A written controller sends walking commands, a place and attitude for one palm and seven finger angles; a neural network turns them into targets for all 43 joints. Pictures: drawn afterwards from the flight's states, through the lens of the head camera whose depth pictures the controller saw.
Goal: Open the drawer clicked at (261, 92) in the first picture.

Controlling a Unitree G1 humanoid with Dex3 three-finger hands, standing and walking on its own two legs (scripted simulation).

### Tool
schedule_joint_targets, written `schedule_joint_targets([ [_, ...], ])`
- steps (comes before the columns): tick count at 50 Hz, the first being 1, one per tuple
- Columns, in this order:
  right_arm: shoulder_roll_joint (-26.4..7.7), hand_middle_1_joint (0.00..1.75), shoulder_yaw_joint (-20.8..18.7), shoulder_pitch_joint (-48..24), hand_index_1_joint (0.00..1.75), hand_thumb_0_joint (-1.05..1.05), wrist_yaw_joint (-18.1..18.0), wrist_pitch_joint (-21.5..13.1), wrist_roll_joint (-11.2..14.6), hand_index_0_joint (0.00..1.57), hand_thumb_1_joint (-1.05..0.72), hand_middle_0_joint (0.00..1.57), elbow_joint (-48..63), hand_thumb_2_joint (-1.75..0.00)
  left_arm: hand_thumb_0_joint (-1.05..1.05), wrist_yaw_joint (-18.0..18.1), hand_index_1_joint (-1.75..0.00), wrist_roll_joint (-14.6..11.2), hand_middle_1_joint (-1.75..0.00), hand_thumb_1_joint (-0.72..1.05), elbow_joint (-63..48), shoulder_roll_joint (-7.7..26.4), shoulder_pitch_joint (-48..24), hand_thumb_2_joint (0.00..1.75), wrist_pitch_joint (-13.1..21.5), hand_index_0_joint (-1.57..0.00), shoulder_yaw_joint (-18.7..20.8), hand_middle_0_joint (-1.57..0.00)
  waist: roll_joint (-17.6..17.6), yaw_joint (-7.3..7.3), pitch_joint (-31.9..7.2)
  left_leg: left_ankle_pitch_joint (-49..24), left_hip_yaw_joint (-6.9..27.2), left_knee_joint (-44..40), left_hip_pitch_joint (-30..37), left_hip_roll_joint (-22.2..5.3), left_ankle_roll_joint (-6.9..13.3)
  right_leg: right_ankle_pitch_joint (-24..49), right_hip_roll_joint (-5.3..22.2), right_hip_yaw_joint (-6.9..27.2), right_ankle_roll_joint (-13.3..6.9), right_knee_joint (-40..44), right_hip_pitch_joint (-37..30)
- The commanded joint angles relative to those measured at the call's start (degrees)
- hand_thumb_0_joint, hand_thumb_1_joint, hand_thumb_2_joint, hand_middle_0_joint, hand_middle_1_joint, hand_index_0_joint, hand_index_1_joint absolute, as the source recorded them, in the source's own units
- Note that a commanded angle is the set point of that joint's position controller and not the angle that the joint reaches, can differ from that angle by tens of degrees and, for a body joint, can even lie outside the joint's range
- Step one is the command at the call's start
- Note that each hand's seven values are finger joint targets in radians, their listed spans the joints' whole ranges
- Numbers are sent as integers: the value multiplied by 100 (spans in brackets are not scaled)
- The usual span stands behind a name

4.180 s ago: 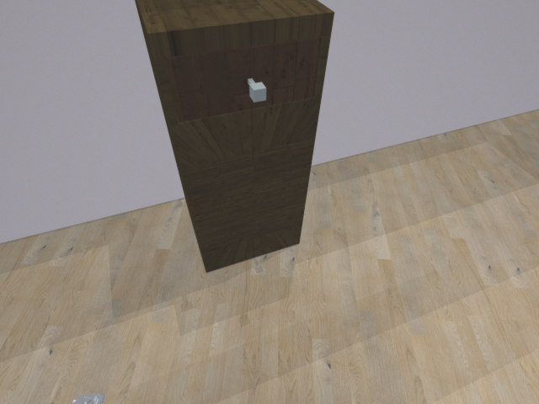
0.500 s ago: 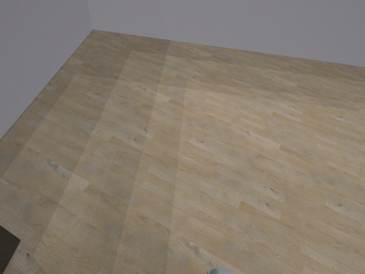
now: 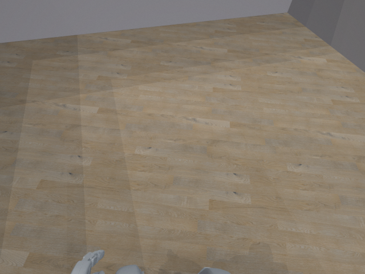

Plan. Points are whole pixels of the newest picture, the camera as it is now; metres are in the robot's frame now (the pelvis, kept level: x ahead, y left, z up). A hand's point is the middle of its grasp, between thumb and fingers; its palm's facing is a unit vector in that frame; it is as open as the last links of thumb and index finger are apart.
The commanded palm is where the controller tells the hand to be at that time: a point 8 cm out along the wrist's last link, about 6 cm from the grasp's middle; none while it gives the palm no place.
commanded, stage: walk to a spot facing it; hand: left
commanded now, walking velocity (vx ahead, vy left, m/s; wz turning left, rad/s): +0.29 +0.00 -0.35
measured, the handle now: out of the picture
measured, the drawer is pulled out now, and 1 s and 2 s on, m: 0.00 0.00 0.00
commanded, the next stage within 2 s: turn to face it in 0.14 s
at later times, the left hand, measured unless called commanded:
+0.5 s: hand (77, 251) +0.20 +0.27 -0.17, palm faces -0.02 -0.99 -0.15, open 7.4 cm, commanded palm none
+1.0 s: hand (83, 202) +0.31 +0.27 -0.13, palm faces +0.16 -0.96 -0.23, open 7.4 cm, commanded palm none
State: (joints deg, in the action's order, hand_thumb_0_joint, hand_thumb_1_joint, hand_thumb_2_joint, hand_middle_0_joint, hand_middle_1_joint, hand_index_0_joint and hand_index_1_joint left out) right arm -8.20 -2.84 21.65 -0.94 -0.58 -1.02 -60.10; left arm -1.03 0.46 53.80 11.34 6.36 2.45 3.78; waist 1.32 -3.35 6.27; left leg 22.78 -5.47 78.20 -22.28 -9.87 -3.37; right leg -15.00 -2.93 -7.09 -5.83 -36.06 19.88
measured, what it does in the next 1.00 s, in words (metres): walks ahead: left foot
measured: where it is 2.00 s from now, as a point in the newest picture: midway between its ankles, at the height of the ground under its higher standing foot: (164, 273)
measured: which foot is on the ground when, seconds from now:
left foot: up 0.00-0.32, down 0.34-1.00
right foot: down 0.00-0.36, up 0.38-1.00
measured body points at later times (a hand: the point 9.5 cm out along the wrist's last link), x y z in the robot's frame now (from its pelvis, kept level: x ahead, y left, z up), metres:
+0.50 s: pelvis +0.18 +0.09 +0.02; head +0.20 +0.12 +0.46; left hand +0.20 +0.32 -0.16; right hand +0.26 -0.15 -0.11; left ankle +0.24 +0.15 -0.72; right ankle +0.10 -0.05 -0.65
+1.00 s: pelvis +0.19 +0.06 +0.02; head +0.22 +0.06 +0.47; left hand +0.30 +0.32 -0.11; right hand +0.21 -0.18 -0.14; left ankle +0.24 +0.15 -0.72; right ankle +0.19 -0.07 -0.69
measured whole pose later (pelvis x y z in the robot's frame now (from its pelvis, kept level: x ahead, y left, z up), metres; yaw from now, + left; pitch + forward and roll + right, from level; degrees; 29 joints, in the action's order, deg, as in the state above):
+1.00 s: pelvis +0.19 +0.06 +0.02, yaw +10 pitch +2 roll -1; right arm -10.8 -4.9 18.1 -0.4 2.7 -1.6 -57.1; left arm 1.7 0.1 52.2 10.7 4.7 -2.3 4.3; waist -1.8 -4.8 1.2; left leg 6.7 7.4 24.9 -19.5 6.8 3.8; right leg -24.0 -0.9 2.1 3.1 -41.8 19.1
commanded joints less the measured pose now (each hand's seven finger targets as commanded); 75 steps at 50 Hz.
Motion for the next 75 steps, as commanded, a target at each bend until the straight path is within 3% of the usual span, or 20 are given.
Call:
schedule_joint_targets([
  [1, -491, 30, -105, 137, 30, 0, 9, -93, -67, 20, -90, 20, 560, -90, 0, 129, -30, 84, -30, 90, -79, 840, 611, 90, 154, -20, 188, -20, 18, 45, -605, -510, 295, -741, -828, -174, -88, 2103, 1581, 1560, -514, 1972, -368],
  [4, -502, 30, -110, -233, 30, 0, 63, -49, -76, 20, -90, 20, 711, -90, 0, 93, -30, 73, -30, 90, -76, 710, 720, 90, 174, -20, 177, -20, 535, 96, -432, -1030, 240, -1416, -955, -72, -166, 1653, 1270, 1420, -471, 2131, -103],
  [11, -568, 30, -77, -1678, 30, 0, 161, -179, -32, 20, -90, 20, 1288, -90, 0, 122, -30, 88, -30, 90, -22, 911, 1279, 90, 137, -20, 196, -20, 528, 527, -335, -1034, 154, -3427, -721, 346, -88, 2069, 1364, 2023, -452, 1755, -758],
  [15, -660, 30, -26, -1236, 30, 0, 90, -247, -21, 20, -90, 20, 1021, -90, 0, 191, -30, 37, -30, 90, 60, 840, 1284, 90, 84, -20, 157, -20, 564, 301, -750, -1443, -68, -4751, 511, 725, 96, 3120, 1151, 1598, -126, 966, -1301],
  [16, -803, 30, -40, -691, 30, 0, 64, -289, -35, 20, -90, 20, 776, -90, 0, 216, -30, 17, -30, 90, 152, 700, 1336, 90, 80, -20, 104, -20, 206, 122, -1009, -2096, 141, -5241, 1391, 609, 177, 2910, 962, 1444, 72, 192, -1095],
  [17, -1280, 30, -116, -94, 30, 0, 36, -339, -114, 20, -90, 20, 622, -90, 0, 228, -30, -24, -30, 90, 176, 415, 1693, 90, 70, -20, 44, -20, -885, 10, -1557, -3844, 1306, -5151, 2696, -524, 649, 1255, 459, 995, 368, -1000, -122],
  [18, -1604, 30, -144, 141, 30, 0, 46, -251, -68, 20, -90, 20, 532, -90, 0, 229, -30, -29, -30, 90, 253, 244, 2021, 90, 80, -20, -42, -20, -1870, 100, -1803, -5169, 2171, -5396, 3054, -1564, 1242, -2004, 136, 474, 573, -2279, 494],
  [19, -1430, 30, -51, -17, 30, 0, -26, -213, -9, 20, -90, 20, 494, -90, 0, 303, -30, 0, -30, 90, 392, 417, 1994, 90, 6, -20, -41, -20, -1943, 82, -1936, -4613, 2401, -5768, 2719, -1476, 1274, -2120, 247, 868, 638, -2695, 457],
  [22, -896, 30, 74, -801, 30, 0, -61, -191, -17, 20, -90, 20, 549, -90, 0, 216, -30, 64, -30, 90, 427, 300, 1264, 90, -80, -20, -48, -20, -831, 362, -456, -3699, 1780, -6192, 993, -764, 1224, -1267, 746, 786, 783, -2540, 523],
  [25, -962, 30, 13, -814, 30, 0, -59, -155, 29, 20, -90, 20, 504, -90, 0, 221, -30, 53, -30, 90, 466, 257, 1341, 90, -240, -20, -7, -20, -932, 444, -776, -3307, 1487, -6325, 1000, -397, 1081, -768, 708, 672, 899, -2400, 376],
  [37, -1158, 30, -290, -192, 30, 0, -47, 33, -26, 20, -90, 20, 484, -90, 0, 252, -30, 59, -30, 90, -154, 371, 224, 90, -393, -20, 182, -20, -835, 159, -864, -1929, 2608, -6322, 1328, -220, 1241, -608, 645, 831, 1073, -2037, 1064],
  [47, -1376, 30, -447, -291, 30, 0, -3, 183, -69, 20, -90, 20, 710, -90, 0, 311, -30, -20, -30, 90, -510, 434, 126, 90, -406, -20, 162, -20, -915, 145, -977, -1775, 3459, -6160, 942, -45, 1315, -1001, 254, 951, 870, -737, 130],
  [51, -1287, 30, -488, -731, 30, 0, 80, 251, 0, 20, -90, 20, 929, -90, 0, 365, -30, -33, -30, 90, -414, 718, 913, 90, -355, -20, 217, -20, -629, 485, -970, -1022, 2910, -5774, -190, 556, 618, -10, 426, 906, 652, 1642, -1744],
  [53, -873, 30, -446, -554, 30, 0, 83, 238, -4, 20, -90, 20, 1176, -90, 0, 399, -30, 102, -30, 90, -665, 1442, 579, 90, -323, -20, 293, -20, 1508, 385, -619, 764, 983, -3004, -1775, 1643, 36, -956, 3067, 3162, -338, 2655, -1727],
  [55, -1067, 30, -492, -716, 30, 0, 149, 352, -73, 20, -90, 20, 1070, -90, 0, 382, -30, 27, -30, 90, -847, 1093, -44, 90, -258, -20, 217, -20, 864, 120, -300, 347, 1020, -1435, -1233, 1152, 90, -235, 2534, 2307, -235, 2509, -459],
  [58, -957, 30, -404, -623, 30, 0, 227, 379, -50, 20, -90, 20, 991, -90, 0, 338, -30, 43, -30, 90, -777, 748, -12, 90, -146, -20, 87, -20, 592, -3, -159, -309, 721, -902, -1334, 928, -70, 1817, 1982, 1007, -34, 1862, -808],
  [64, -985, 30, -290, -1537, 30, 0, 241, 422, -34, 20, -90, 20, 1253, -90, 0, 311, -30, 95, -30, 90, -498, 1049, 1025, 90, -168, -20, 127, -20, 872, 477, -421, -17, 395, -1631, -1271, 795, -207, 3222, 2132, 653, -79, 1405, -1664],
  [71, -987, 30, -149, -2012, 30, 0, 264, 336, 33, 20, -90, 20, 1408, -90, 0, 285, -30, 136, -30, 90, -395, 1368, 1235, 90, -258, -20, 209, -20, 1240, 649, -669, 169, -90, -3504, -210, 888, 1, 3647, 2319, 238, -8, 957, -1805],
  [74, -1202, 30, -199, -1506, 30, 0, 226, 243, 1, 20, -90, 20, 1351, -90, 0, 257, -30, 76, -30, 90, -392, 1428, 1166, 90, -271, -20, 255, -20, 1054, 348, -1051, -875, -283, -5093, 943, 1010, 167, 3763, 2221, -243, 356, -53, -1630],
  [75, -1592, 30, -309, -992, 30, 0, 211, 175, -29, 20, -90, 20, 1232, -90, 0, 229, -30, 28, -30, 90, -470, 1351, 1139, 90, -265, -20, 245, -20, 329, 50, -1484, -2294, 264, -5549, 2288, 483, 426, 2930, 2061, -413, 642, -1208, -711],
])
